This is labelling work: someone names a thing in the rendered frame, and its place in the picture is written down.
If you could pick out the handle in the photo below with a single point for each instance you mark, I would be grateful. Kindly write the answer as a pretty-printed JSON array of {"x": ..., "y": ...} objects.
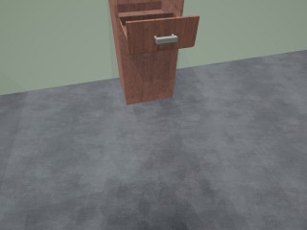
[{"x": 165, "y": 39}]

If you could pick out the drawer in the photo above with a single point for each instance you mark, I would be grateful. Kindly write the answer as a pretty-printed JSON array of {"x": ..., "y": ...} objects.
[{"x": 138, "y": 31}]

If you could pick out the cabinet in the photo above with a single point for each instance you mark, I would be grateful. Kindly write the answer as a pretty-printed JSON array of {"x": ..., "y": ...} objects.
[{"x": 148, "y": 76}]

